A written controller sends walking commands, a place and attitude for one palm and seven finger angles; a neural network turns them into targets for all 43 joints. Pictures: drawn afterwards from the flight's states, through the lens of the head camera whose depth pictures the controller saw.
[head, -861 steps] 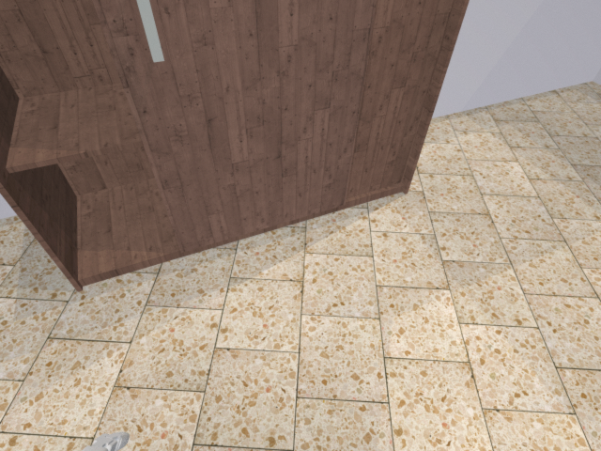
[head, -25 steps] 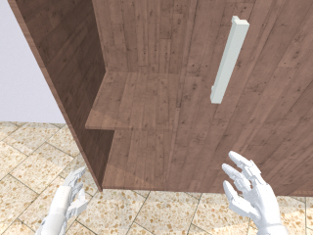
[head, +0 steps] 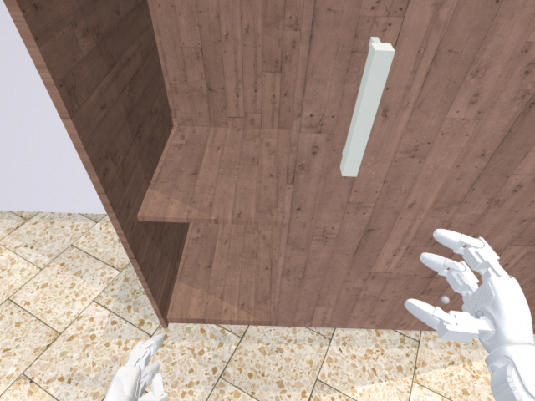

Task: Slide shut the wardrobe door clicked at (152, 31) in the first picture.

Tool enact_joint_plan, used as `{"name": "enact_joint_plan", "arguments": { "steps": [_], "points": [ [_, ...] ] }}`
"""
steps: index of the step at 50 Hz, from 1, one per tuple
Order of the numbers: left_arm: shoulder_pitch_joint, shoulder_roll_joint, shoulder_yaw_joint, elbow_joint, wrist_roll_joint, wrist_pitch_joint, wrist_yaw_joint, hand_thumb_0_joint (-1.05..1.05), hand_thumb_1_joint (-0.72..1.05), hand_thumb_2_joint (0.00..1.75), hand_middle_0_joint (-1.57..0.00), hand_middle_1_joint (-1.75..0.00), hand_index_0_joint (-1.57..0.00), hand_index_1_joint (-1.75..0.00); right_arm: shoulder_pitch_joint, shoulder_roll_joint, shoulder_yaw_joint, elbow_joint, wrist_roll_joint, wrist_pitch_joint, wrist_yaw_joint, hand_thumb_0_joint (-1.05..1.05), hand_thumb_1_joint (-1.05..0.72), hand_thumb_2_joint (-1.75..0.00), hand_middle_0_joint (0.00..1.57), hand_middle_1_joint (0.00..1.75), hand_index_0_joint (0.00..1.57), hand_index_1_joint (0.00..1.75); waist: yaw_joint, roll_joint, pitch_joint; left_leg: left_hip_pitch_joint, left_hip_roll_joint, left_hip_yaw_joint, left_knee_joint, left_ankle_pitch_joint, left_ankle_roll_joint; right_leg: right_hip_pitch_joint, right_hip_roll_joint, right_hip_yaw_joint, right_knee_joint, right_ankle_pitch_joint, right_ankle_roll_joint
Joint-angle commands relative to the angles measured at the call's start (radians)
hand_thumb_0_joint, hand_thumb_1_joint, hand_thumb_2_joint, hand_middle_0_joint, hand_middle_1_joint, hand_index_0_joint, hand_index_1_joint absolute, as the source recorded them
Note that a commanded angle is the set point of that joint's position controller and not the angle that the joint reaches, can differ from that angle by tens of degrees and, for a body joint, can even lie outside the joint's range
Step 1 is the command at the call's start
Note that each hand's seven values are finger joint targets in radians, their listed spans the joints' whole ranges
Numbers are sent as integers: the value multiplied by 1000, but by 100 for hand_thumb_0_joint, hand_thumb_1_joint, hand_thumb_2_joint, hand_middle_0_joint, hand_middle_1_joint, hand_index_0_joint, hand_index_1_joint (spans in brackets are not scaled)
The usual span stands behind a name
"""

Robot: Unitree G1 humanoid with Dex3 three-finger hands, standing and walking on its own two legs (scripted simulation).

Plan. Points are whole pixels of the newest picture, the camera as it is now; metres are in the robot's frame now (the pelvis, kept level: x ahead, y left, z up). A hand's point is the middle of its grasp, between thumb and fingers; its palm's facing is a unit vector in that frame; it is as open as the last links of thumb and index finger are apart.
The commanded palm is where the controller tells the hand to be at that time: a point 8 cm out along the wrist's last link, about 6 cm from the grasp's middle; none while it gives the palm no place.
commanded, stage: raise the hand with hooked fingers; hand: right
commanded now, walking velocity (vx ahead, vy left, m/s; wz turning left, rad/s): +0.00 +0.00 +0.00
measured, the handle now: (360, 112) +0.51 -0.11 +0.21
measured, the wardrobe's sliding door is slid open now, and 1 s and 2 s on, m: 0.39 0.39 0.39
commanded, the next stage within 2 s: move the hooked fingers beside the handle in 1.22 s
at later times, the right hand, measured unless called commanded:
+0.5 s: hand out of the picture +0.26 -0.27 +0.20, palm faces +0.05 +0.99 -0.14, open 13.8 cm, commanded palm +0.22 -0.31 +0.20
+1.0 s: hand (528, 226) +0.28 -0.26 +0.21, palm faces -0.03 +0.99 -0.15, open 14.0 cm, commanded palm +0.25 -0.31 +0.24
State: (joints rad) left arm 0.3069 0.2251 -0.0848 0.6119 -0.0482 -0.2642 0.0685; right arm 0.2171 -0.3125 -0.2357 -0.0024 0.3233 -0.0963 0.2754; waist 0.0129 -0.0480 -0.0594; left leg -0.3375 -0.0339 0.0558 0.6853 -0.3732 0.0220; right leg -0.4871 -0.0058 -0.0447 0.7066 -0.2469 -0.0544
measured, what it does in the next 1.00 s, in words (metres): stands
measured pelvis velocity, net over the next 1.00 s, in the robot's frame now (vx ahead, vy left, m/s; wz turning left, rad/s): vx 0.01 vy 0.01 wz -0.02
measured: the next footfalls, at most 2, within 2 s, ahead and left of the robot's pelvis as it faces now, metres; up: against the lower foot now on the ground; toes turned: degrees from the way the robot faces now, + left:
none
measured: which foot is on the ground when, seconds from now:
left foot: down 0.00-1.00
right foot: down 0.00-1.00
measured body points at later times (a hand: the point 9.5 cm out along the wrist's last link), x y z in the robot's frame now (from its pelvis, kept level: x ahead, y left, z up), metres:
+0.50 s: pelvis +0.01 +0.00 +0.02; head -0.02 +0.01 +0.47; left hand +0.22 +0.20 -0.03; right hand +0.25 -0.32 +0.20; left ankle -0.01 +0.11 -0.72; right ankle +0.08 -0.08 -0.72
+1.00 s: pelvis +0.01 +0.01 +0.02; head -0.01 +0.04 +0.47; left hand +0.20 +0.25 -0.05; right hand +0.27 -0.31 +0.22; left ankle -0.01 +0.11 -0.72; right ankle +0.08 -0.08 -0.72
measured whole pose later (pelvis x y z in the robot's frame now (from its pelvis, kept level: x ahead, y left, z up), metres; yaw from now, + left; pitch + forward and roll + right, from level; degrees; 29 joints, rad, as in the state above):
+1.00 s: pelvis +0.01 +0.01 +0.02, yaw -1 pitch -3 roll +1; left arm 0.22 0.32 -0.08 0.65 -0.09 -0.27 0.07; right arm -0.12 -0.52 -0.46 0.12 0.35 0.15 0.55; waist -0.04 -0.09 -0.02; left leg -0.14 -0.04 0.07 0.49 -0.31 0.03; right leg -0.30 0.00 -0.02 0.53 -0.19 -0.04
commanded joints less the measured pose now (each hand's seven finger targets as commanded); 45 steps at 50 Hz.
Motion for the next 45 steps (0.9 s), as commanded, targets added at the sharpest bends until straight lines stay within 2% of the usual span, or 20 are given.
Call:
{"name": "enact_joint_plan", "arguments": {
  "steps": [1,2,4,5,9,10,11,14,17,22,25,28,29,31,36,39,40,42,44,45],
  "points": [
    [-161,151,68,-163,8,-111,-7,0,90,90,-20,-30,-20,-30,-199,-172,-96,-289,-8,-132,-23,0,15,-45,27,98,27,98,-26,-78,-79,-104,-2,19,-152,46,7,245,-22,117,-171,-20,19],
    [-159,157,70,-156,6,-118,-5,0,90,90,-20,-30,-20,-30,-215,-162,-71,-267,-14,-128,-7,0,17,-44,28,99,28,99,-14,-69,-67,-109,-2,19,-159,38,5,254,-24,125,-180,-42,17],
    [-158,175,76,-146,-1,-125,7,0,90,90,-20,-30,-20,-30,-213,-176,-67,-204,-13,-92,31,0,22,-42,28,102,28,102,-17,-19,-56,-91,-1,9,-186,46,0,259,-21,122,-186,-45,9],
    [-157,177,80,-141,-8,-130,14,0,90,90,-20,-30,-20,-30,-242,-187,-76,-210,0,-74,52,0,24,-41,28,103,28,103,-21,-13,-78,-68,3,6,-195,57,-2,270,-19,121,-193,-38,9],
    [-170,185,76,-131,-16,-141,35,0,90,90,-20,-30,-20,-30,-302,-292,-170,-224,21,-16,94,0,34,-37,29,110,29,110,-50,-3,-117,-23,-1,11,-218,75,-1,326,-18,136,-229,-20,9],
    [-179,181,72,-131,-16,-143,36,0,90,90,-20,-30,-20,-30,-332,-290,-177,-248,31,-12,98,0,36,-36,29,111,29,111,-51,-40,-119,-12,1,14,-220,85,2,339,-17,141,-239,-10,12],
    [-182,176,70,-128,-16,-144,36,0,90,90,-20,-30,-20,-30,-350,-309,-206,-257,38,-11,94,0,38,-35,29,112,29,112,-55,-30,-123,-1,0,17,-225,100,3,358,-17,147,-246,4,13],
    [-189,176,61,-113,-10,-138,33,0,90,90,-20,-30,-20,-30,-394,-342,-243,-254,40,-2,89,0,45,-32,30,117,30,117,-60,-66,-121,9,-4,18,-241,122,6,403,-22,156,-266,25,18],
    [-206,170,53,-109,-17,-133,31,0,90,90,-20,-30,-20,-30,-458,-318,-214,-218,41,23,106,0,50,-30,30,120,30,120,-50,-107,-61,9,-2,17,-257,118,9,408,-25,169,-299,-13,26],
    [-217,176,45,-112,-29,-104,33,0,90,90,-20,-30,-20,-30,-522,-356,-208,-117,29,117,164,0,50,-30,30,120,30,120,-48,-43,-23,23,1,9,-292,111,6,387,-19,163,-327,-42,17],
    [-230,177,39,-118,-30,-90,31,0,90,90,-20,-30,-20,-30,-573,-416,-257,-127,32,148,188,0,50,-30,30,120,30,120,-55,-51,-76,48,1,8,-303,139,8,415,-10,153,-315,13,14],
    [-248,171,32,-129,-28,-88,29,0,90,90,-20,-30,-20,-30,-642,-484,-319,-172,47,143,202,0,50,-30,30,120,30,120,-59,-37,-150,72,-1,7,-307,162,8,467,-5,156,-305,60,12],
    [-251,170,29,-124,-26,-85,26,0,90,90,-20,-30,-20,-30,-635,-520,-351,-173,48,137,201,0,50,-30,30,120,30,120,-68,-63,-164,81,0,-3,-319,167,8,473,-2,139,-291,78,9],
    [-255,167,26,-121,-27,-82,27,0,90,90,-20,-30,-20,-30,-673,-528,-363,-158,59,136,210,0,50,-30,30,120,30,120,-62,-79,-166,92,3,-4,-324,187,10,478,2,139,-291,93,9],
    [-254,183,28,-103,-38,-67,24,0,90,90,-20,-30,-20,-30,-723,-554,-359,19,52,196,252,0,50,-30,30,120,30,120,-55,-69,-53,53,16,-24,-351,147,6,410,4,133,-299,41,7],
    [-244,191,36,-109,-48,-57,13,0,90,90,-20,-30,-20,-30,-634,-467,-282,150,39,237,283,0,50,-30,30,120,30,120,-49,33,-6,18,24,-42,-352,133,-5,366,1,122,-274,35,5],
    [-248,199,39,-114,-52,-53,10,0,90,90,-20,-30,-20,-30,-647,-464,-270,148,42,245,293,0,50,-30,30,120,30,120,-45,38,-3,5,32,-54,-348,128,-9,345,4,121,-264,27,5],
    [-259,202,40,-133,-57,-53,4,0,90,90,-20,-30,-20,-30,-672,-476,-270,99,48,248,308,0,50,-30,30,120,30,120,-47,16,-59,13,38,-64,-328,134,-13,364,8,119,-244,39,4],
    [-262,193,38,-150,-54,-58,0,0,90,90,-20,-30,-20,-30,-692,-518,-306,-11,56,217,302,0,50,-30,30,120,30,120,-54,14,-141,43,39,-73,-317,148,-15,397,7,114,-218,72,3],
    [-264,195,44,-155,-50,-62,1,0,90,90,-20,-30,-20,-30,-710,-551,-338,-72,60,196,292,0,50,-30,30,120,30,120,-56,-17,-178,62,36,-72,-315,167,-12,416,13,113,-214,89,0]
  ]
}}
